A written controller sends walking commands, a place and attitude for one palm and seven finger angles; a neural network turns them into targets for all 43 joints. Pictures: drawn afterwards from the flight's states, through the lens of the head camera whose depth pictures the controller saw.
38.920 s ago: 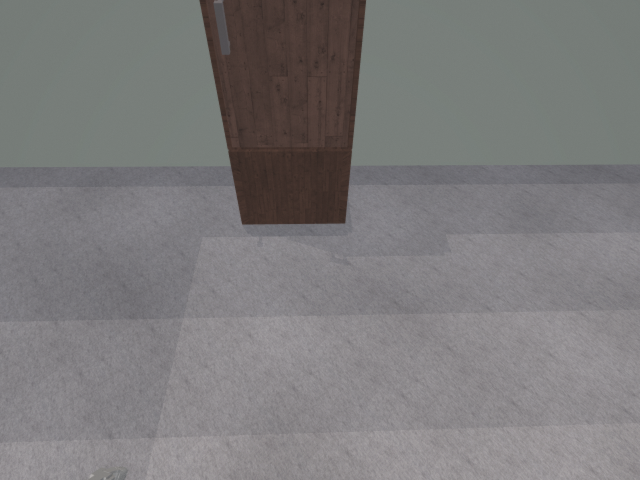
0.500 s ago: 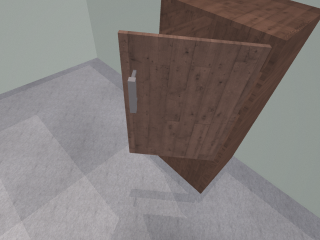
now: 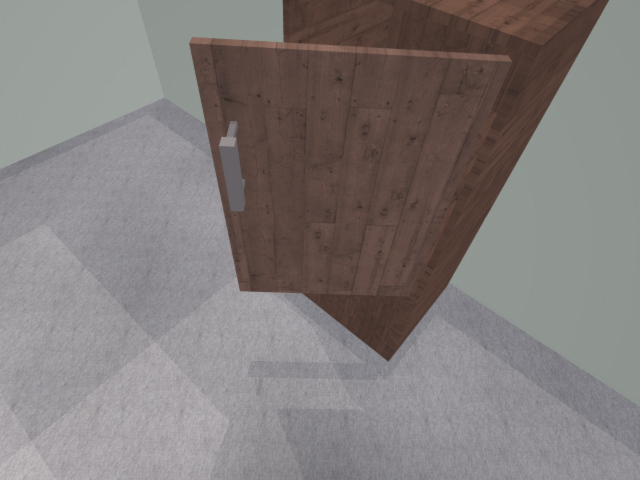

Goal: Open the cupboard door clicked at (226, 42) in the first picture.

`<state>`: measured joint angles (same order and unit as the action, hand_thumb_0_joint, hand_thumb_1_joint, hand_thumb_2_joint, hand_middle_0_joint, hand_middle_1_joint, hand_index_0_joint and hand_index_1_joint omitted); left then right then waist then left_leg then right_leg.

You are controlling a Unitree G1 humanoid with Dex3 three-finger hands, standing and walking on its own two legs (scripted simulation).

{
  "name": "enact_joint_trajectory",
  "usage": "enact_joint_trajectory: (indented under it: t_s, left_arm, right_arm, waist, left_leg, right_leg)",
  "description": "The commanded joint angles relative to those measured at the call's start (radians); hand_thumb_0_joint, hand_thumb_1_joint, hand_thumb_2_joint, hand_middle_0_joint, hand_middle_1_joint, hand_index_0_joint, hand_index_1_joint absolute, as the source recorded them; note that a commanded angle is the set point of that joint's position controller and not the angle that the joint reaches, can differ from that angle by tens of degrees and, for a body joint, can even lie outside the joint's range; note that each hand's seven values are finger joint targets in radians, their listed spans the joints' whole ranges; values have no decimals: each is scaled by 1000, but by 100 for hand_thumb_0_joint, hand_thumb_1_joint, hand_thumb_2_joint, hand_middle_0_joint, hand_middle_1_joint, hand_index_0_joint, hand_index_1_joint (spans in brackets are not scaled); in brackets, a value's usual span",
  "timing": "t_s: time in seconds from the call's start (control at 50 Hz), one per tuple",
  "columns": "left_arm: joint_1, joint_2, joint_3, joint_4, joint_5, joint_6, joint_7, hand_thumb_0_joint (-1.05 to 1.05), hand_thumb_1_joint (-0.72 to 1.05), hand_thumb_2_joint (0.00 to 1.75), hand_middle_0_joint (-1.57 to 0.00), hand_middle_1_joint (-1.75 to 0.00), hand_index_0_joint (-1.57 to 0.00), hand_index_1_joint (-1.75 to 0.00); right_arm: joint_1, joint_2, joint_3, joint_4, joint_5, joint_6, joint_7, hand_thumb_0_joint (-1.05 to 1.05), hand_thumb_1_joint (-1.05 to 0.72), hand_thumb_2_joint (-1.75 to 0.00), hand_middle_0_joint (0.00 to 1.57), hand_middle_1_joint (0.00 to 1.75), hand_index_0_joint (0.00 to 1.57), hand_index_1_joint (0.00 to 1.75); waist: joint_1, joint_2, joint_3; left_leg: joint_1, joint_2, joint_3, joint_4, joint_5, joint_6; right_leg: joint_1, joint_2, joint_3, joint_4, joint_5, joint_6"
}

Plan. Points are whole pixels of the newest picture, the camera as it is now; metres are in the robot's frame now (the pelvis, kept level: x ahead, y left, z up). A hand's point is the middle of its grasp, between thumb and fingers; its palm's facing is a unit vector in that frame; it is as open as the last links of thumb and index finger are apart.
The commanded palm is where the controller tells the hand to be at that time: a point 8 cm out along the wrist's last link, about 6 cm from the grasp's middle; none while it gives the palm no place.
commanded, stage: come to a stop and stand still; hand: left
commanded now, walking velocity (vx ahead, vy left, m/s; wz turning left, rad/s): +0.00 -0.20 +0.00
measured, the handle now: (235, 167) +0.54 +0.16 +0.07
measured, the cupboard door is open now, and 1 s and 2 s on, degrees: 41 41 41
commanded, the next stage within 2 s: look again from close up in 1.04 s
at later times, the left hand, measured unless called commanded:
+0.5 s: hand out of the picture -0.02 +0.12 -0.18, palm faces +0.08 -0.99 -0.13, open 7.4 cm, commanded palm none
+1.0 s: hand out of the picture +0.01 +0.19 -0.17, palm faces +0.01 -0.96 -0.26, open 7.4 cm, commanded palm none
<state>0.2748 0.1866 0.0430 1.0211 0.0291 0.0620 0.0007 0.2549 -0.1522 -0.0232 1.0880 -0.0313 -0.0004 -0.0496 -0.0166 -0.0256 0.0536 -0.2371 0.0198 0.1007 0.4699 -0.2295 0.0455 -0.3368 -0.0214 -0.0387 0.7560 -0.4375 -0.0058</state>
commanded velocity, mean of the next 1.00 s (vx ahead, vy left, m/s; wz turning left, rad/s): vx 0.01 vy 0.04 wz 0.00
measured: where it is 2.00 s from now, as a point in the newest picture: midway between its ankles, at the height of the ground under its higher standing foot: outside the picture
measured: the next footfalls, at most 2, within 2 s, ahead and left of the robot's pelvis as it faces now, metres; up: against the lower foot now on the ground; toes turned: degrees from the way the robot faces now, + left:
right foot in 0.10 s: +0.04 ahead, -0.15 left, +0.00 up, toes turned -2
left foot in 0.36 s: +0.02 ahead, +0.04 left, +0.00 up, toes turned +3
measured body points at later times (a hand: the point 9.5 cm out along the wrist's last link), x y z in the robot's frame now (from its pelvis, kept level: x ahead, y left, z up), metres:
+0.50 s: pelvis -0.01 -0.04 +0.00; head -0.01 -0.01 +0.45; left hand -0.02 +0.17 -0.17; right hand +0.03 -0.27 -0.14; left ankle -0.02 +0.04 -0.74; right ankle +0.00 -0.15 -0.74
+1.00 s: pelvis +0.00 -0.01 +0.00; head +0.01 -0.02 +0.45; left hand +0.02 +0.24 -0.15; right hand +0.01 -0.24 -0.16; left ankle -0.02 +0.04 -0.74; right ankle +0.00 -0.15 -0.74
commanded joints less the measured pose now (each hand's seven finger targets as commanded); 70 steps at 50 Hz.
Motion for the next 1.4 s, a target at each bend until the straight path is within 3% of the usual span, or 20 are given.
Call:
enact_joint_trajectory:
  t_s: [0.0,0.04,0.06,0.08,0.1,0.14,0.18,0.26,0.32,0.36,0.4,0.48,0.5,0.52,0.54,0.58,0.64,0.74,0.98,1.38]
  left_arm:
    - [82,24,20,-62,-5,-14,-1,0,90,90,-20,-30,-20,-30]
    - [117,44,25,-56,-2,-19,1,0,90,90,-20,-30,-20,-30]
    - [116,85,29,-64,4,-23,6,0,90,90,-20,-30,-20,-30]
    - [122,139,36,-70,8,-26,15,0,90,90,-20,-30,-20,-30]
    - [135,145,34,-78,5,-34,19,0,90,90,-20,-30,-20,-30]
    - [60,101,16,-76,-3,-58,27,0,90,90,-20,-30,-20,-30]
    - [22,89,3,-76,-6,-78,33,0,90,90,-20,-30,-20,-30]
    - [78,117,3,-48,-6,-90,30,0,90,90,-20,-30,-20,-30]
    - [67,116,1,-32,-17,-91,33,0,90,90,-20,-30,-20,-30]
    - [65,89,-3,-39,-18,-90,34,0,90,90,-20,-30,-20,-30]
    - [62,84,-10,-26,-18,-76,37,0,90,90,-20,-30,-20,-30]
    - [78,60,-25,5,-14,-74,36,0,90,90,-20,-30,-20,-30]
    - [192,78,-33,64,-7,-95,79,0,90,90,-20,-30,-20,-30]
    - [116,149,-30,7,-10,-105,66,0,90,90,-20,-30,-20,-30]
    - [53,143,-27,-14,-9,-104,56,0,90,90,-20,-30,-20,-30]
    - [36,105,-30,-26,-5,-91,45,0,90,90,-20,-30,-20,-30]
    - [65,59,-40,-12,-3,-77,39,0,90,90,-20,-30,-20,-30]
    - [57,75,-37,-3,-7,-75,33,0,90,90,-20,-30,-20,-30]
    - [9,116,-29,14,-15,-78,37,0,90,90,-20,-30,-20,-30]
    - [-13,112,-35,43,-16,-85,36,0,90,90,-20,-30,-20,-30]
  right_arm:
    - [21,-220,-62,-51,-4,-1,-12,0,-90,-90,20,30,20,30]
    - [28,-204,-65,-54,2,7,-5,0,-90,-90,20,30,20,30]
    - [40,-158,-58,-61,6,11,-1,0,-90,-90,20,30,20,30]
    - [36,-90,-42,-84,8,12,6,0,-90,-90,20,30,20,30]
    - [-11,-70,-34,-111,7,19,8,0,-90,-90,20,30,20,30]
    - [-3,-69,-29,-94,8,21,22,0,-90,-90,20,30,20,30]
    - [29,-54,-18,-65,11,9,37,0,-90,-90,20,30,20,30]
    - [21,-46,-5,-57,16,-1,40,0,-90,-90,20,30,20,30]
    - [74,-58,3,-40,21,-10,30,0,-90,-90,20,30,20,30]
    - [74,-89,-2,-38,22,-15,22,0,-90,-90,20,30,20,30]
    - [31,-92,4,-43,21,-16,21,0,-90,-90,20,30,20,30]
    - [23,-97,11,-43,22,-19,17,0,-90,-90,20,30,20,30]
    - [-92,-128,9,-119,29,-33,24,0,-90,-90,20,30,20,30]
    - [-4,-75,12,-137,22,-12,31,0,-90,-90,20,30,20,30]
    - [46,-86,10,-132,18,-9,34,0,-90,-90,20,30,20,30]
    - [79,-107,10,-144,10,-22,38,0,-90,-90,20,30,20,30]
    - [50,-146,5,-172,15,-28,30,0,-90,-90,20,30,20,30]
    - [51,-167,4,-152,14,-39,24,0,-90,-90,20,30,20,30]
    - [58,-164,12,-62,16,-52,17,0,-90,-90,20,30,20,30]
    - [19,-145,15,3,19,-48,15,0,-90,-90,20,30,20,30]
  waist:
    - [18,138,-68]
    - [32,86,-51]
    - [30,-39,-20]
    - [34,-214,2]
    - [63,-204,-36]
    - [26,-140,-26]
    - [8,-81,-4]
    - [42,-60,22]
    - [19,-42,-23]
    - [28,-2,-33]
    - [42,124,-21]
    - [43,46,-9]
    - [76,178,28]
    - [4,130,-40]
    - [-19,113,-46]
    - [-12,146,-31]
    - [19,46,21]
    - [26,27,42]
    - [22,27,-30]
    - [18,14,-25]
  left_leg:
    - [-9,284,-241,-105,265,105]
    - [-123,221,-179,-26,103,49]
    - [-208,141,-115,62,-39,9]
    - [-292,22,11,212,-226,-39]
    - [-243,-1,-13,381,-333,-38]
    - [-239,24,-91,496,-247,-31]
    - [-185,36,-75,420,-184,-42]
    - [-96,8,-52,142,-156,-53]
    - [40,14,-81,-65,-22,-44]
    - [69,78,-119,-73,120,-24]
    - [14,103,-170,-111,143,-2]
    - [-4,101,-184,-148,106,4]
    - [9,77,-106,71,139,-38]
    - [-1,14,-114,53,-95,-43]
    - [23,30,-126,15,-107,-38]
    - [-18,84,-205,-71,-50,-6]
    - [-107,123,-281,-188,-129,25]
    - [-66,110,-270,-228,-99,16]
    - [69,92,-188,-159,246,8]
    - [94,89,-151,-143,214,5]
  right_leg:
    - [81,6,-7,-158,96,-1]
    - [200,0,-7,-329,222,-3]
    - [225,-77,80,-411,233,-31]
    - [208,-220,236,-472,241,-98]
    - [106,-299,308,-540,162,-166]
    - [71,-257,312,-568,50,-178]
    - [48,-228,247,-556,80,-160]
    - [100,-229,257,-544,146,-164]
    - [112,-200,224,-463,310,-121]
    - [121,-136,154,-412,393,-66]
    - [147,-106,110,-381,321,-43]
    - [172,-99,89,-398,294,-29]
    - [118,-163,145,-382,598,-35]
    - [99,-204,222,-412,297,-82]
    - [35,-186,199,-407,59,-99]
    - [34,-90,88,-316,70,-64]
    - [97,-42,27,-263,124,-35]
    - [85,-53,47,-277,169,-33]
    - [133,-80,72,-298,284,-28]
    - [167,-95,103,-350,389,-34]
